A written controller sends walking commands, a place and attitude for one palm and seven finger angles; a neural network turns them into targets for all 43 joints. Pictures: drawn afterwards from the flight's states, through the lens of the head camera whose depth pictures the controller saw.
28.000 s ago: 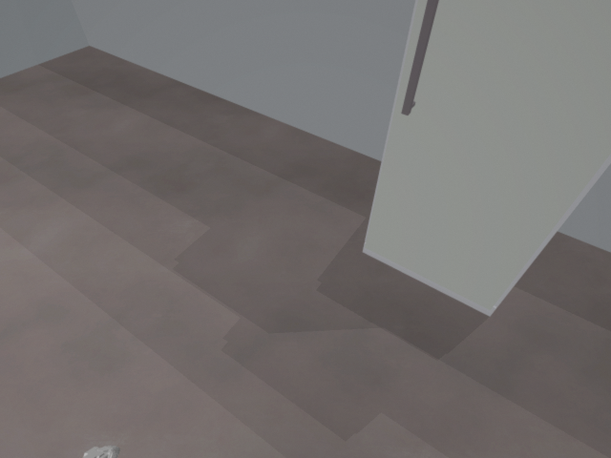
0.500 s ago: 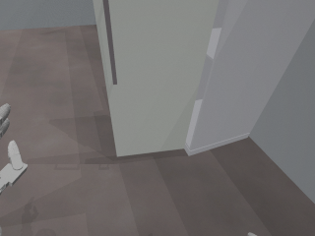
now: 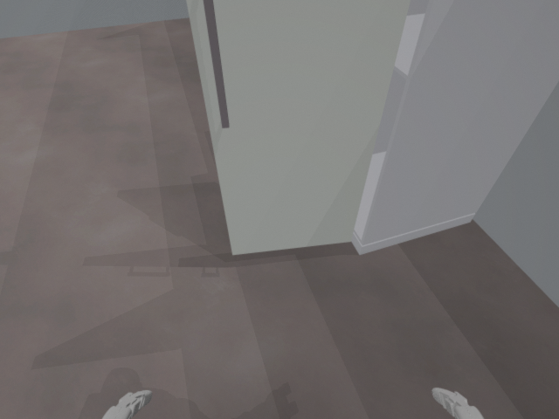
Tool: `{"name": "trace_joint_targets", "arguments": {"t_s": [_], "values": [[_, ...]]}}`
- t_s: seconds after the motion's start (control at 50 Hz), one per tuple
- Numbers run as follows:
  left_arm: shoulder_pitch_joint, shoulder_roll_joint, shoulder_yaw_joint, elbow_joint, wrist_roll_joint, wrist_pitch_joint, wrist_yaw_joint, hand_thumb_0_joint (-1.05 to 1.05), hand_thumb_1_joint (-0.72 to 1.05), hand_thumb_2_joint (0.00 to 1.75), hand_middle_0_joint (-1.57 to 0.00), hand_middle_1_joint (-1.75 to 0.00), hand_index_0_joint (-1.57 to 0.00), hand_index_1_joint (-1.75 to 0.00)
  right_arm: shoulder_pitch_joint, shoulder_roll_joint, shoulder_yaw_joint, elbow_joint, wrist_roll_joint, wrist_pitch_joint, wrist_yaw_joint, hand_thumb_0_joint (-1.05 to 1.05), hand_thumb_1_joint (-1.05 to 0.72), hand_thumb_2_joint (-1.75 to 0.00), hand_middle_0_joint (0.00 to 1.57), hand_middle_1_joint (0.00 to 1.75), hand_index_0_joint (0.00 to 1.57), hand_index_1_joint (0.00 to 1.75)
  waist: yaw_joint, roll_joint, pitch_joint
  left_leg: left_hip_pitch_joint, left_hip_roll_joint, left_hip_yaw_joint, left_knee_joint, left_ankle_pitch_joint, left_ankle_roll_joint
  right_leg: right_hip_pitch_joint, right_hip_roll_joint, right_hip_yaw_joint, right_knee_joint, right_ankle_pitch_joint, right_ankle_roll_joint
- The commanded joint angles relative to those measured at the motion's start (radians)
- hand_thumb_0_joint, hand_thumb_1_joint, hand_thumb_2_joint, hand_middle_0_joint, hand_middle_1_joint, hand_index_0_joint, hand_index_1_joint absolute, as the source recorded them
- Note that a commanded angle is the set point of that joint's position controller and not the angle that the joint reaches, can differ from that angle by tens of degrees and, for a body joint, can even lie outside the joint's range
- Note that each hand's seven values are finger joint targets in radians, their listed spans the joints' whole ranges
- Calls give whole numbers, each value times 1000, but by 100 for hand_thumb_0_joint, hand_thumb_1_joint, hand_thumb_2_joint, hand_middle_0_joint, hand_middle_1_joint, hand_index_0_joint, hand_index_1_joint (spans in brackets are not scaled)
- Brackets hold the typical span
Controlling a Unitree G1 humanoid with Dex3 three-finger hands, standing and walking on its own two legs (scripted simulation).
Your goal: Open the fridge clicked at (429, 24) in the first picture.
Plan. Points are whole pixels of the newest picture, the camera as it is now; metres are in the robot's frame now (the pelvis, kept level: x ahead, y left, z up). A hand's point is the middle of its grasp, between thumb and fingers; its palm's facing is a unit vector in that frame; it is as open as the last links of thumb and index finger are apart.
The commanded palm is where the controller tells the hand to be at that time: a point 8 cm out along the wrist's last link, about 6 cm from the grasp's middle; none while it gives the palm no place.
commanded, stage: let the arm hang, fingers relaxed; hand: left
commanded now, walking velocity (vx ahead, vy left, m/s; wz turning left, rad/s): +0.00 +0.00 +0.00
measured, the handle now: (216, 54) +0.83 +0.18 +0.16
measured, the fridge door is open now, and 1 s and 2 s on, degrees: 79 79 79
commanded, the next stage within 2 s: look to check the result in 0.86 s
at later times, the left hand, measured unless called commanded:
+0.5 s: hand out of the picture +0.03 +0.26 -0.15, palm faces -0.04 -0.94 -0.33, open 7.4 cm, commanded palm none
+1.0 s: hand out of the picture +0.11 +0.24 -0.14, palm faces -0.08 -0.95 -0.31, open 7.4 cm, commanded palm none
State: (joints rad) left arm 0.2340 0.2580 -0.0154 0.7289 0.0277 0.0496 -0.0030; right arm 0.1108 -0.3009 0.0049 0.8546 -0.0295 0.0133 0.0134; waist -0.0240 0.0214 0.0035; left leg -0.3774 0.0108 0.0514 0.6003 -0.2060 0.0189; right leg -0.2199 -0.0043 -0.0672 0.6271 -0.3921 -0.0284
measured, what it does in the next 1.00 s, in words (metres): stands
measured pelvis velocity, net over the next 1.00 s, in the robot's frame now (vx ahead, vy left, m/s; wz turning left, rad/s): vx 0.02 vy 0.01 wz -0.04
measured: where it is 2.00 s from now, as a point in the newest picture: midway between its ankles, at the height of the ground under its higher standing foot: outside the picture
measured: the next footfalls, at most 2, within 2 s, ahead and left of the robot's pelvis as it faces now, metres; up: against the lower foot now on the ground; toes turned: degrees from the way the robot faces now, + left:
none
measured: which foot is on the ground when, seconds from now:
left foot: down 0.00-1.00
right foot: down 0.00-1.00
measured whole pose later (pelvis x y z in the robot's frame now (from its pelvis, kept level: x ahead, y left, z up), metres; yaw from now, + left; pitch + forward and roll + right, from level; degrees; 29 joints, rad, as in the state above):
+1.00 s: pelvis +0.02 +0.01 +0.02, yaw -2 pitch -1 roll +0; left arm 0.12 0.32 0.00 1.12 0.02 -0.02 0.00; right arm 0.09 -0.33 0.00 1.15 -0.02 0.00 0.00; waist -0.02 -0.02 0.04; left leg -0.19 0.01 0.09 0.31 -0.11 0.02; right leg -0.03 0.00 -0.03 0.30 -0.25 -0.01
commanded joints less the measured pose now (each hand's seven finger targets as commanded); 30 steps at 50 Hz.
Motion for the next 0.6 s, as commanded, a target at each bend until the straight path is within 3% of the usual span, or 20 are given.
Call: {"name": "trace_joint_targets", "arguments": {"t_s": [0.0, 0.02, 0.06, 0.16, 0.2, 0.26, 0.4, 0.48, 0.58], "values": [[-77, 200, 53, 52, -5, -62, 18, 0, 90, 90, -20, -30, -20, -30, -4, -139, -42, 3, -2, -6, -15, 0, -90, -90, 20, 30, 20, 30, -8, 22, 3, 181, 91, -125, -134, 81, 19, -117, -119, 155, -255, 88, -44], [-56, 193, 51, 96, -8, -60, 17, 0, 90, 90, -20, -30, -20, -30, -9, -146, -40, 26, -1, -9, -19, 0, -90, -90, 20, 30, 20, 30, 4, 94, 2, 155, 106, -152, -185, 47, 28, -70, -95, 144, -251, 69, -32], [-7, 187, 55, 178, -11, -61, 14, 0, 90, 90, -20, -30, -20, -30, -16, -149, -40, 65, 2, -14, -27, 0, -90, -90, 20, 30, 20, 30, 24, 137, -22, 136, 113, -160, -228, 8, 33, 8, -85, 133, -261, 91, -29], [12, 171, 53, 303, -14, -72, 14, 0, 90, 90, -20, -30, -20, -30, 20, -141, -44, 156, 11, -21, -41, 0, -90, -90, 20, 30, 20, 30, 16, 92, -54, 221, 114, -132, -211, 87, 29, 37, -107, 143, -322, 187, -38], [6, 173, 50, 334, -15, -72, 16, 0, 90, 90, -20, -30, -20, -30, 28, -148, -47, 178, 15, -19, -44, 0, -90, -90, 20, 30, 20, 30, 12, 36, -44, 242, 121, -128, -212, 115, 28, 36, -110, 130, -337, 209, -33], [4, 176, 49, 368, -15, -68, 17, 0, 90, 90, -20, -30, -20, -30, 23, -157, -49, 205, 14, -15, -45, 0, -90, -90, 20, 30, 20, 30, 15, 36, 1, 232, 125, -135, -248, 67, 28, 23, -103, 125, -355, 154, -32], [-20, 210, 50, 386, -12, -68, 16, 0, 90, 90, -20, -30, -20, -30, -1, -181, -54, 228, 11, -14, -36, 0, -90, -90, 20, 30, 20, 30, 21, -4, 14, 223, 128, -146, -314, -9, 26, 29, -103, 123, -364, 96, -30], [-46, 233, 51, 374, -11, -76, 16, 0, 90, 90, -20, -30, -20, -30, -18, -192, -55, 228, 12, -19, -29, 0, -90, -90, 20, 30, 20, 30, 23, -39, -4, 249, 125, -139, -313, 53, 26, 35, -111, 125, -369, 139, -24], [-87, 254, 52, 356, -10, -81, 16, 0, 90, 90, -20, -30, -20, -30, -45, -202, -52, 230, 11, -25, -24, 0, -90, -90, 20, 30, 20, 30, 21, -23, -4, 266, 127, -135, -320, 115, 22, 41, -116, 129, -371, 179, -18]]}}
